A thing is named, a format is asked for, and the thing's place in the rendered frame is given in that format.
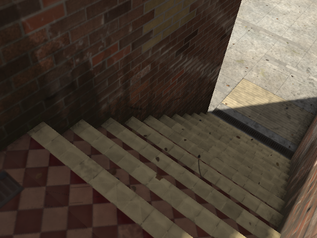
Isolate stairs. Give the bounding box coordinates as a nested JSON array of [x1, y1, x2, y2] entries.
[[61, 111, 291, 238]]

